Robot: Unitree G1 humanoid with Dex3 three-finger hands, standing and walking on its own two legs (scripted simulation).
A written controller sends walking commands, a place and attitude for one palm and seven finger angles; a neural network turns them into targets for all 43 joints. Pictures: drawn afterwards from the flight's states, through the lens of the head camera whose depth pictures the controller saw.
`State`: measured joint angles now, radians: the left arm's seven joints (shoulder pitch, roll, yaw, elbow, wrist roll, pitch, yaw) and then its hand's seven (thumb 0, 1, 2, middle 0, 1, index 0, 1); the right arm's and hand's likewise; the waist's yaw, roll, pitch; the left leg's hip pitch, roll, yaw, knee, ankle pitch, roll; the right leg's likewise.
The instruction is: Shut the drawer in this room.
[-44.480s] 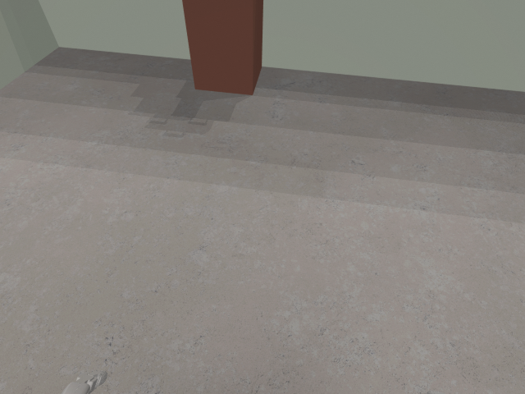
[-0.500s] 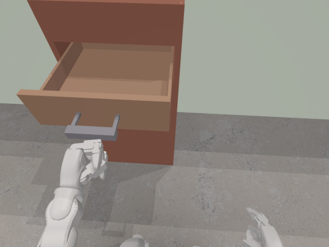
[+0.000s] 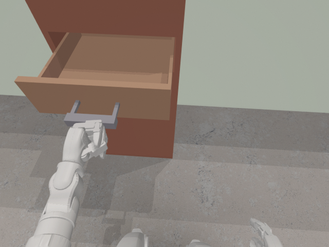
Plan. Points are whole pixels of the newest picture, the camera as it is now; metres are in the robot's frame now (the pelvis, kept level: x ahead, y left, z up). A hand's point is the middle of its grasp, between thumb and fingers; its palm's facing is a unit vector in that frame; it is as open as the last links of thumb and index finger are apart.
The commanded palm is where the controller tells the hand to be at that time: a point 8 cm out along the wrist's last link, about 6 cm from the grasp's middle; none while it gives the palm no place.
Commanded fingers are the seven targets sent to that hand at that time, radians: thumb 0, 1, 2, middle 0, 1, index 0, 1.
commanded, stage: push the drawer shut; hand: left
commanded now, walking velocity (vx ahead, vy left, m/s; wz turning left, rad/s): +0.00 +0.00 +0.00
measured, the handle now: (94, 113) +0.43 +0.19 +0.06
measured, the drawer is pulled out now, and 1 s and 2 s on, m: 0.22 0.09 0.00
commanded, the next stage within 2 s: none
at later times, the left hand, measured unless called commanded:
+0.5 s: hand (110, 122) +0.40 +0.15 +0.06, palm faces -0.05 -1.00 -0.04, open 3.3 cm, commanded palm +0.39 +0.20 +0.06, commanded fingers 0.00 0.90 0.90 -1.40 -1.60 -1.40 -1.60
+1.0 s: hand (115, 101) +0.47 +0.15 +0.06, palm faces -0.04 -1.00 -0.03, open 3.3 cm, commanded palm +0.46 +0.19 +0.06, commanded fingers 0.00 0.90 0.90 -1.40 -1.60 -1.40 -1.60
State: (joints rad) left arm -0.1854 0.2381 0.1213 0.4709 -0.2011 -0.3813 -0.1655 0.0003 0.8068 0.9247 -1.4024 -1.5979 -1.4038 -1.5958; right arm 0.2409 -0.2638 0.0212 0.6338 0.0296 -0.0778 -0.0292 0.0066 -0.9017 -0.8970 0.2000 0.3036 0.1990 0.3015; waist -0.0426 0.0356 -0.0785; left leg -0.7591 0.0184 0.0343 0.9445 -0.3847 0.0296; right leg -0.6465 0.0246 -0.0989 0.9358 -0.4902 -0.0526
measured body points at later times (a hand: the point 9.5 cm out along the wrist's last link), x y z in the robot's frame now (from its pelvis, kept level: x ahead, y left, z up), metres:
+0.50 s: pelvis -0.01 +0.02 +0.00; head +0.06 +0.02 +0.44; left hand +0.40 +0.20 +0.06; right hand +0.07 -0.25 -0.12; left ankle +0.05 +0.10 -0.68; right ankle -0.01 -0.08 -0.68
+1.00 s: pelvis -0.01 +0.01 -0.02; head +0.08 +0.02 +0.42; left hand +0.47 +0.20 +0.06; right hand +0.01 -0.25 -0.13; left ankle +0.05 +0.10 -0.68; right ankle -0.01 -0.09 -0.68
